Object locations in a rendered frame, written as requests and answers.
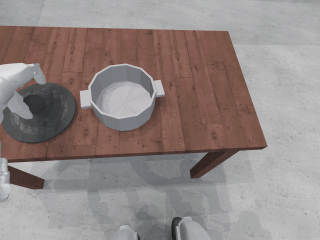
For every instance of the right robot thigh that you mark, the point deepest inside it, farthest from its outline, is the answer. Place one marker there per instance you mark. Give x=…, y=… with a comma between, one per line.
x=190, y=230

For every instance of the knob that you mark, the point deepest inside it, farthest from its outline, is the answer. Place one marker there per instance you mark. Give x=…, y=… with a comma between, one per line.
x=35, y=103

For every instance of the left robot upper arm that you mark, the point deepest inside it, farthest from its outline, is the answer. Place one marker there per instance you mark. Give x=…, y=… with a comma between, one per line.
x=4, y=180

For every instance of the right robot shin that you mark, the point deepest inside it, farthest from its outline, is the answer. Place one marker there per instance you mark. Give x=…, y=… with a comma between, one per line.
x=185, y=219

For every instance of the pot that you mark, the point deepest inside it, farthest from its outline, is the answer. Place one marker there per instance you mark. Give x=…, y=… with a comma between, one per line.
x=122, y=96

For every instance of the left robot forearm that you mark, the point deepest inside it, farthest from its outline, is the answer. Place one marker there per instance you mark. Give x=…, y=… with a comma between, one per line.
x=6, y=93

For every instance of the table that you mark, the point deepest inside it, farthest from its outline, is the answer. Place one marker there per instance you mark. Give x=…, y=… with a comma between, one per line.
x=207, y=107

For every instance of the robot left hand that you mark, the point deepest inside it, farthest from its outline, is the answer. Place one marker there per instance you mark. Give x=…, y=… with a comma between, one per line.
x=18, y=74

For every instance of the lid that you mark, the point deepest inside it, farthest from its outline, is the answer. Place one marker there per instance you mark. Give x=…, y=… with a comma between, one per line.
x=58, y=114

